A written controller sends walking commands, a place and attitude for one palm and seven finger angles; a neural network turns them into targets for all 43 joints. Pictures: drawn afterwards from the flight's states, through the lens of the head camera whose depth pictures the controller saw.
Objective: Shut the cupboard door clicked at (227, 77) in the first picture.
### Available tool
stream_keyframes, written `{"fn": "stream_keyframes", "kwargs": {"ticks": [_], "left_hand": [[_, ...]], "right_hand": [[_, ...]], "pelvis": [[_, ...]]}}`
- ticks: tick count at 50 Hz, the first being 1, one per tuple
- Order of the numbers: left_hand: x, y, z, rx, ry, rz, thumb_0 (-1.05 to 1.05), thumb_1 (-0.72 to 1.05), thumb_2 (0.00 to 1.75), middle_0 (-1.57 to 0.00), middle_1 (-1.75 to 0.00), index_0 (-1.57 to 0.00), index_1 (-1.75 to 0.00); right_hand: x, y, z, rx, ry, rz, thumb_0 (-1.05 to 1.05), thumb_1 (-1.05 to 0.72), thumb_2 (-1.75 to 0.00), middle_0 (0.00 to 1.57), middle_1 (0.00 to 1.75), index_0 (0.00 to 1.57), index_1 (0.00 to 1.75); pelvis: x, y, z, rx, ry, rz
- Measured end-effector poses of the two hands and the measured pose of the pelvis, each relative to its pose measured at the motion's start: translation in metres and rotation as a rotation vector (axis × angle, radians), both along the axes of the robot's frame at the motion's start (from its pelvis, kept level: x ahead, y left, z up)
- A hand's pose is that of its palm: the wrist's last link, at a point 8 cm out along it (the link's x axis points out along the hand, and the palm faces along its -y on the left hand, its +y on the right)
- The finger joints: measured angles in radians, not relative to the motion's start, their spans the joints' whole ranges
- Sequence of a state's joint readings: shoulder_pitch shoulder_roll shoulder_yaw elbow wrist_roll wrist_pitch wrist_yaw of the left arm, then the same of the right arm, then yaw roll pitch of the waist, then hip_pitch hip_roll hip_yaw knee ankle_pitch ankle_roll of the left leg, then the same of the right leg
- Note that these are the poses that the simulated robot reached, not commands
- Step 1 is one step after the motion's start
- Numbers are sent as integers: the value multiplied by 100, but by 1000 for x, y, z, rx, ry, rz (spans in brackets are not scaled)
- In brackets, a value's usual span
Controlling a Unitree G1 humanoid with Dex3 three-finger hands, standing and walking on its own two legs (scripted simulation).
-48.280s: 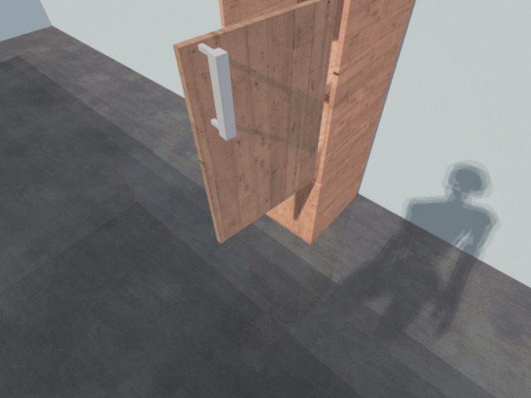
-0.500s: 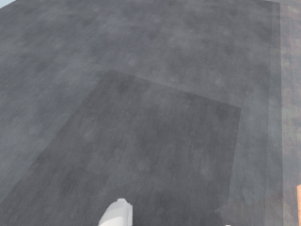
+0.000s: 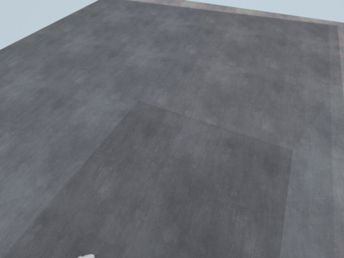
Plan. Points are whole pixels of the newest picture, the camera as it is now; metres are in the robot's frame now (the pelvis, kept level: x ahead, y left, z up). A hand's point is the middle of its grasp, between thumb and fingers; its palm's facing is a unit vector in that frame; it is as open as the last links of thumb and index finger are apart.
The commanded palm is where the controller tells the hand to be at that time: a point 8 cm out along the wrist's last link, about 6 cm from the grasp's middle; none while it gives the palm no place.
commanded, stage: turn to face it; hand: left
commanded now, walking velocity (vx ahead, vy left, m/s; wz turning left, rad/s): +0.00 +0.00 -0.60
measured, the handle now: out of the picture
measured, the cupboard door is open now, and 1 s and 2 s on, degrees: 22 22 22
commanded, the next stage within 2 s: none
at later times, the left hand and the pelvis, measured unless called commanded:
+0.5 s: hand (107, 241) +0.19 +0.20 -0.16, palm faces -0.18 -0.96 -0.20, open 7.4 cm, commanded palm none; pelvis +0.07 +0.02 +0.01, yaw -16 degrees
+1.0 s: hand (142, 205) +0.29 +0.12 -0.16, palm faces -0.54 -0.82 -0.22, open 7.4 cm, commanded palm none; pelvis +0.11 +0.00 +0.00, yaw -34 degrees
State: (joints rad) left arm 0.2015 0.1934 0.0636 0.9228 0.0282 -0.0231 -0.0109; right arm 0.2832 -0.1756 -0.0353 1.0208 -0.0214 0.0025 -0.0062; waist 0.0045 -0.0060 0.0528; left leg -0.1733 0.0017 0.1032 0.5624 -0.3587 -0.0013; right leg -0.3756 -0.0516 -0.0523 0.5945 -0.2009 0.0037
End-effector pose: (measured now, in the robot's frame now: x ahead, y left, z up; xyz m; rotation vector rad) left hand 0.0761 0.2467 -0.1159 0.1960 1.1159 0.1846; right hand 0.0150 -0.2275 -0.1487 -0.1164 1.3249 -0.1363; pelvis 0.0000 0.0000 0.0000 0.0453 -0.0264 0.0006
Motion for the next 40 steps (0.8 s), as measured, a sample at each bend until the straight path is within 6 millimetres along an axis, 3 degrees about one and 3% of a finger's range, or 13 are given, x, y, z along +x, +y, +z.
{"fn": "stream_keyframes", "kwargs": {"ticks": [3, 7, 15, 21, 29, 36, 40], "left_hand": [[11, -20, -5, -15, 60, -31, 0, 91, 90, -20, -30, -20, -30], [16, -30, -3, -23, 142, -26, 0, 93, 90, -20, -30, -21, -30], [39, -21, -7, -32, 208, -64, 0, 92, 90, -20, -30, -21, -30], [77, -1, -23, -50, 196, -124, 1, 91, 90, -20, -30, -21, -30], [155, -2, -5, -28, 111, -278, 1, 91, 90, -20, -30, -20, -30], [214, -42, 0, 30, 24, -449, 1, 91, 90, -20, -30, -20, -30], [224, -62, 2, 51, 10, -503, 0, 91, 90, -20, -30, -20, -30]], "right_hand": [[8, -9, -5, 5, 32, -45, 1, -91, -90, 21, 30, 20, 30], [25, -16, 9, -13, 26, -83, 1, -91, -90, 20, 30, 20, 30], [73, -17, 26, -56, -64, -127, 1, -91, -90, 20, 30, 20, 30], [97, -8, 32, -114, -166, -161, 0, -91, -90, 20, 30, 20, 30], [75, -8, 42, -131, -144, -242, 0, -90, -90, 21, 30, 20, 30], [33, -34, 17, -115, -106, -391, 0, -90, -90, 21, 30, 20, 30], [14, -48, 10, -126, -54, -458, 1, -90, -90, 21, 30, 20, 30]], "pelvis": [[15, -6, 0, -22, 5, -33], [31, -10, 10, -24, 22, -69], [54, -3, 15, -31, 45, -145], [68, 16, 5, -56, 49, -217], [79, 18, 14, -70, 33, -339], [86, -3, -2, -52, 38, -444], [87, -6, -4, -60, 41, -485]]}}
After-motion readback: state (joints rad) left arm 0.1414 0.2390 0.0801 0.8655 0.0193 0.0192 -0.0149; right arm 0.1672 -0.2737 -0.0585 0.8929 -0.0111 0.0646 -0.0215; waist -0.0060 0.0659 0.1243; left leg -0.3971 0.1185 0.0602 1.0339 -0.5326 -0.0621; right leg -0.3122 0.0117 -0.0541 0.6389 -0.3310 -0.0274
